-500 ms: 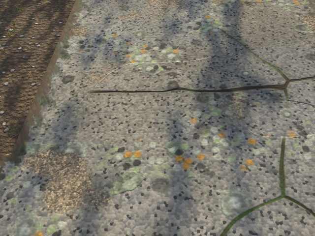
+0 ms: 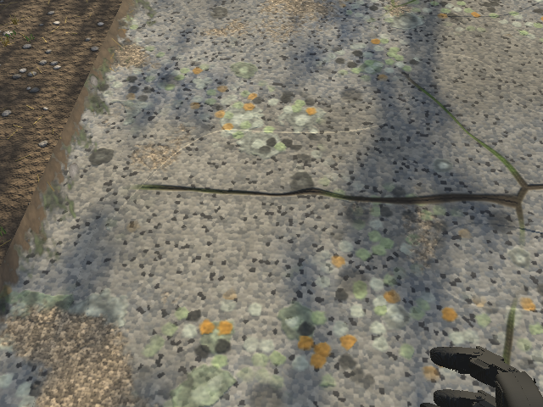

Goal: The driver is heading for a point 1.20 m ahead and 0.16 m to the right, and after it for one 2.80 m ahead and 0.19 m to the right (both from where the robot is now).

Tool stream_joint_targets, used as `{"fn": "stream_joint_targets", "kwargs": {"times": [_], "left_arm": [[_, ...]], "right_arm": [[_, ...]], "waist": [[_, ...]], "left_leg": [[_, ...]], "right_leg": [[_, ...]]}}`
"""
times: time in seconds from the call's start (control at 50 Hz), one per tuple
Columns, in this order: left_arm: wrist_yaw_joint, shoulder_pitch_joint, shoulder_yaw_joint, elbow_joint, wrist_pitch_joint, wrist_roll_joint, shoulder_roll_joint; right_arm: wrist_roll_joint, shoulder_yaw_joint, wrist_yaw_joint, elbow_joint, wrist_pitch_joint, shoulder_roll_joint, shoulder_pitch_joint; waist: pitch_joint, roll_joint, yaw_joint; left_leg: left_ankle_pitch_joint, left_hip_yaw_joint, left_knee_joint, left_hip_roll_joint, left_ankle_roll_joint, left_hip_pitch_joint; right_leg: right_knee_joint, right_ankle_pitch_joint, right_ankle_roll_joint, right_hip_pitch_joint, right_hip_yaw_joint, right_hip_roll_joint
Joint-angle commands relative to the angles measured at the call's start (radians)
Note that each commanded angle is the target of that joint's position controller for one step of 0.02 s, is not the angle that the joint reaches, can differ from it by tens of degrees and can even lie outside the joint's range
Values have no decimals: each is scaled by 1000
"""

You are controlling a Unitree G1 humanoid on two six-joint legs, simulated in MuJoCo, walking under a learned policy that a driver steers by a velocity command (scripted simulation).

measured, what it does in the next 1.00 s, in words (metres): walks ahead: right foot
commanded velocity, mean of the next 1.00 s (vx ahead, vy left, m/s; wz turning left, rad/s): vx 0.50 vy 0.00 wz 0.00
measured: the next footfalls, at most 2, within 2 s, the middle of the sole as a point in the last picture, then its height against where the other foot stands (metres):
right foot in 0.50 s outside the picture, level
left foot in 1.08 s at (278, 287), level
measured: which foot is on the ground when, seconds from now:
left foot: down 0.00-0.50, up 0.52-1.00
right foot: down 0.00-0.00, up 0.02-0.48, down 0.50-1.00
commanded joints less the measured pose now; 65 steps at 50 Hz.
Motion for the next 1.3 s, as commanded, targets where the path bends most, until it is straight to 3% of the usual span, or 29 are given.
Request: {"fn": "stream_joint_targets", "kwargs": {"times": [0.02, 0.04, 0.06, 0.08, 0.12, 0.16, 0.2, 0.3, 0.38, 0.44, 0.48, 0.5, 0.52, 0.54, 0.56, 0.58, 0.62, 0.66, 0.86, 0.98, 1.04, 1.08, 1.1, 1.12, 1.14, 1.16, 1.2, 1.24, 1.3], "left_arm": [[-37, 85, -22, -69, -42, -16, -18], [-44, -7, 3, -89, -69, -43, 99], [-41, -134, 16, -141, -77, -69, 141], [-33, -185, 20, -153, -74, -64, 133], [-18, -134, 28, -149, -47, -44, 97], [-8, -122, 26, -152, -27, -40, 64], [0, -207, 30, -193, -22, -26, 82], [-5, -426, 24, -259, -31, -24, 68], [-25, -549, 19, -296, -35, -40, 75], [-44, -568, 25, -322, -46, -42, 102], [-47, -452, 45, -295, -53, -39, 140], [-41, -283, 73, -244, -55, -37, 193], [-33, -83, 96, -208, -53, -26, 285], [-44, -44, 105, -185, -47, -21, 331], [-48, -78, 77, -200, -49, -26, 221], [-47, -169, 62, -221, -52, -28, 176], [-54, -297, 47, -245, -51, -22, 134], [-59, -296, 40, -229, -54, -13, 110], [-20, -143, 52, -146, -40, -26, 164], [-10, -64, 59, -93, -17, -34, 175], [-5, -100, 68, -95, -6, -36, 197], [-5, -139, 61, -108, 3, -29, 182], [-5, -129, 45, -134, 0, -11, 152], [-20, 5, 7, -126, -24, -21, 8], [-24, -69, 31, -120, -48, -46, 117], [-26, -168, 46, -156, -62, -66, 169], [-10, -241, 55, -170, -57, -45, 159], [-8, -195, 57, -162, -30, -40, 114], [-2, -243, 60, -182, -9, -33, 101]], "right_arm": [[-27, -78, -19, 99, 16, -235, 531], [-15, -62, -20, 98, 15, -166, 439], [-12, -50, -19, 73, 9, -132, 320], [-17, -38, -6, 67, -1, -105, 250], [-30, -26, 5, 76, -10, -82, 215], [-24, -27, 8, 105, -13, -96, 249], [-27, -36, -5, 126, -14, -141, 290], [-12, -45, -32, 154, 1, -185, 400], [0, -48, -32, 185, 13, -199, 473], [1, -55, -36, 197, 27, -210, 478], [1, -57, -39, 191, 38, -219, 441], [-8, -47, -39, 183, 41, -191, 432], [-31, -26, -41, 148, 38, -147, 437], [-13, 6, -31, 153, 14, -27, 556], [8, -21, -29, 164, -5, -155, 504], [22, -35, -27, 138, -15, -201, 415], [-1, -41, -39, 128, -6, -178, 353], [-6, -42, -40, 131, 18, -139, 379], [-12, -41, -31, 39, 30, -99, 94], [0, -32, 1, -22, 14, -100, -51], [0, -46, 11, -16, 5, -136, 15], [-3, -88, 0, 67, 6, -211, 289], [-17, -109, -12, 105, 10, -291, 480], [-21, -112, -4, 123, 13, -325, 515], [-11, -87, -4, 116, 12, -233, 486], [-8, -75, -8, 99, 9, -196, 395], [-22, -60, -3, 76, 4, -149, 263], [-31, -52, 2, 91, 0, -122, 255], [-27, -61, -11, 119, -4, -164, 302]], "waist": [[-478, 255, -176], [-310, 131, -183], [-142, 70, -142], [-52, -38, -94], [-39, -15, -21], [-11, 23, -5], [16, 34, -17], [13, 34, -91], [26, 52, -136], [28, 65, -117], [-29, 74, -40], [-132, 47, 30], [-299, -97, 89], [-387, -372, 26], [-324, -232, 47], [-201, -163, 30], [-95, -52, -28], [-80, -81, -65], [19, -64, -10], [69, -68, 20], [16, -98, -36], [-149, -92, -170], [-303, 39, -220], [-429, 298, -139], [-369, 190, -173], [-223, 145, -155], [-94, 23, -87], [-81, 60, -39], [-31, 51, -34]], "left_leg": [[-154, -827, -121, 468, 335, 1035], [-289, -785, -217, 408, 267, 860], [-264, -611, -266, 375, 217, 656], [-147, -499, -316, 339, 192, 478], [-63, -358, -363, 269, 154, 310], [-21, -280, -395, 241, 154, 221], [12, -236, -416, 232, 158, 198], [56, -167, -395, 202, 101, 291], [8, -175, -351, 240, 88, 402], [18, -208, -286, 295, 70, 494], [207, -187, -159, 279, 40, 499], [307, -137, 39, 219, 12, 443], [68, -66, 387, 141, -30, 243], [-488, -81, 672, -20, -77, -145], [-502, -195, 797, 40, -59, -254], [-400, -181, 802, 88, -41, -293], [-249, -149, 704, 165, -55, -208], [-193, -145, 644, 190, -64, -121], [152, -94, 190, 163, -101, -206], [77, -80, 45, 134, -69, -233], [-19, -43, 9, 87, -31, -71], [8, -15, -1, 44, 20, 326], [19, -259, 18, 250, 89, 654], [-180, -741, -118, 453, 243, 946], [-275, -770, -186, 422, 198, 895], [-227, -616, -208, 393, 154, 751], [-38, -419, -268, 325, 121, 465], [6, -330, -324, 281, 114, 358], [60, -257, -376, 271, 129, 315]], "right_leg": [[977, -93, 44, -741, 92, 33], [1038, -58, -2, -828, 165, -40], [1000, 44, -8, -845, 126, -92], [945, 108, -3, -807, 94, -133], [849, 163, 12, -687, 90, -190], [774, 171, 33, -669, 65, -209], [672, 252, 62, -726, 49, -229], [307, 515, 73, -755, 11, -202], [162, 507, 73, -737, -6, -167], [94, 400, 35, -716, 0, -154], [47, 349, 1, -543, -35, -112], [45, 358, -32, -319, -31, -109], [49, 379, -107, -19, 208, -314], [-87, 188, -248, 263, 648, -478], [-133, 100, -214, 213, 667, -453], [-142, 172, -170, 84, 515, -423], [-198, 366, -143, -146, 323, -345], [-249, 446, -135, -232, 234, -301], [-323, 524, -113, -202, 62, -261], [-259, 553, -108, -34, 63, -325], [-157, 793, -84, -8, 51, -334], [149, 993, -38, -112, -10, -255], [485, 654, -3, -353, -53, -184], [800, -93, 49, -734, 10, 1], [913, -126, 26, -840, 131, -50], [914, -36, 11, -893, 102, -100], [810, 119, 17, -800, 63, -185], [745, 167, 22, -703, 68, -217], [642, 241, 48, -754, 50, -232]]}}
